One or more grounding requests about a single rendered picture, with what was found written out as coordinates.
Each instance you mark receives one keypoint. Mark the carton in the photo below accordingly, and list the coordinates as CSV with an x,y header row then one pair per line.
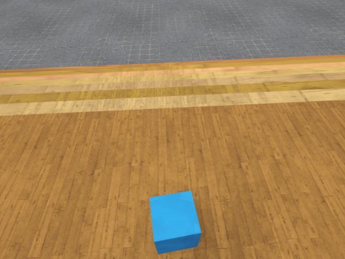
x,y
175,222

